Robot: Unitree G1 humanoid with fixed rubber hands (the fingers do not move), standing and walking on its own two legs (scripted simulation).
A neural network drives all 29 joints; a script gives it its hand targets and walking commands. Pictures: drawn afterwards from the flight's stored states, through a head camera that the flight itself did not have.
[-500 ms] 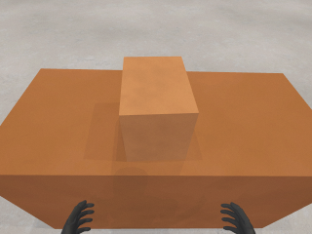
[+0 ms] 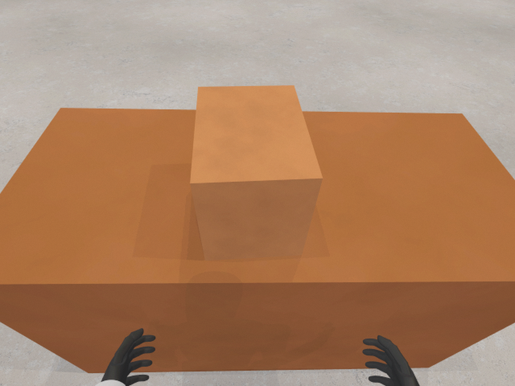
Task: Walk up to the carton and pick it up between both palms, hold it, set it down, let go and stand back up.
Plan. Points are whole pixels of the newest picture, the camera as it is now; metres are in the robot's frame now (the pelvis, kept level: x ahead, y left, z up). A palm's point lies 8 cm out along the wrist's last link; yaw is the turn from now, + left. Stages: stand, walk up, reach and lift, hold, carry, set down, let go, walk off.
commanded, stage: let go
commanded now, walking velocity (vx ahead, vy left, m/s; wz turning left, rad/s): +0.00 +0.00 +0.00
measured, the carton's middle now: (250, 171) +0.50 +0.03 +0.04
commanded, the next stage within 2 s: stand in 0.14 s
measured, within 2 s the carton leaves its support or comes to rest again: neither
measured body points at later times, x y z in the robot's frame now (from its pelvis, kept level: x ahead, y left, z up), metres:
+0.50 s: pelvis +0.00 +0.01 -0.01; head +0.00 +0.02 +0.44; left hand +0.10 +0.24 -0.14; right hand +0.04 -0.25 -0.14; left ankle -0.01 +0.12 -0.74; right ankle +0.00 -0.10 -0.74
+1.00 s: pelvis -0.02 +0.02 -0.01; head -0.05 +0.02 +0.44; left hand +0.05 +0.26 -0.14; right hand -0.02 -0.22 -0.15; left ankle -0.01 +0.12 -0.74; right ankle +0.00 -0.11 -0.74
